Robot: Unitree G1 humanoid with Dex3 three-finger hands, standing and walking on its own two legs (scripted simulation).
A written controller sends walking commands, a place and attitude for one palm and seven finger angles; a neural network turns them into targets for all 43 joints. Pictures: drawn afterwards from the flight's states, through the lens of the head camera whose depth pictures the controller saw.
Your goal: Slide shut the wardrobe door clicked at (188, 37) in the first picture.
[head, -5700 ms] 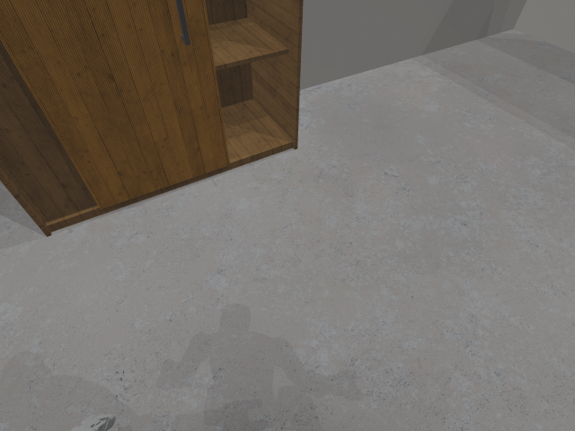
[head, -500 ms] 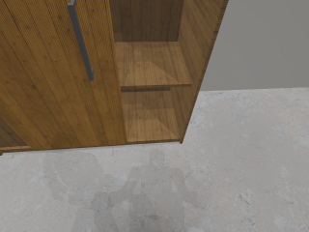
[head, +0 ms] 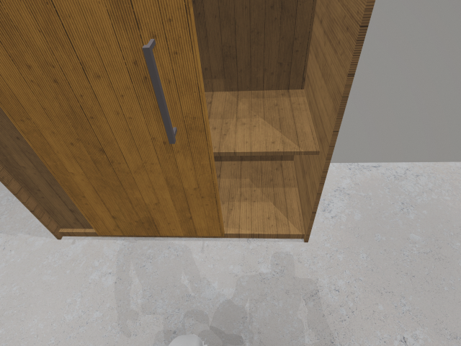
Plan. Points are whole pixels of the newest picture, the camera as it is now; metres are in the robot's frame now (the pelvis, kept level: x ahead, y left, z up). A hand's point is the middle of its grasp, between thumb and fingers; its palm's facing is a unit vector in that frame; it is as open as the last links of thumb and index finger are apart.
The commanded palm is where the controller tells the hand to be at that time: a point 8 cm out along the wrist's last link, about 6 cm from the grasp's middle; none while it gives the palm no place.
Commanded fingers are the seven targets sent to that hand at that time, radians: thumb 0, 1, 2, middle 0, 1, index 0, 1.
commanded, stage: take the last steps up to it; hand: left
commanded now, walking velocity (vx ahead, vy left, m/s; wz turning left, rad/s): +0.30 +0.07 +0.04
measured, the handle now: (163, 96) +0.72 +0.24 +0.07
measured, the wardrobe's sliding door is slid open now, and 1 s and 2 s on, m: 0.39 0.39 0.39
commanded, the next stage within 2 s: come to a stop and stand still in 0.58 s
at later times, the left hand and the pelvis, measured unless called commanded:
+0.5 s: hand (111, 339) +0.17 +0.28 -0.18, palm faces +0.07 -0.98 -0.19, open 7.4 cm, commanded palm none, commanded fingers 0.00 0.90 0.90 -0.20 -0.30 -0.20 -0.30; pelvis +0.14 +0.10 -0.01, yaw -1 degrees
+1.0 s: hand (140, 270) +0.33 +0.26 -0.17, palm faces +0.00 -0.97 -0.25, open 7.2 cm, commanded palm none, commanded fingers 0.00 0.90 0.90 -0.20 -0.30 -0.20 -0.30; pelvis +0.24 +0.08 -0.01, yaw -2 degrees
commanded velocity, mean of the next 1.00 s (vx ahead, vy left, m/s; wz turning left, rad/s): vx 0.07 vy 0.03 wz -0.03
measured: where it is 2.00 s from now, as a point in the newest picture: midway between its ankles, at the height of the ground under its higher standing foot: outside the picture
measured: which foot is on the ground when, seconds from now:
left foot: up 0.00-0.20, down 0.22-0.72, up 0.74-1.00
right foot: down 0.00-0.22, up 0.24-0.68, down 0.70-1.00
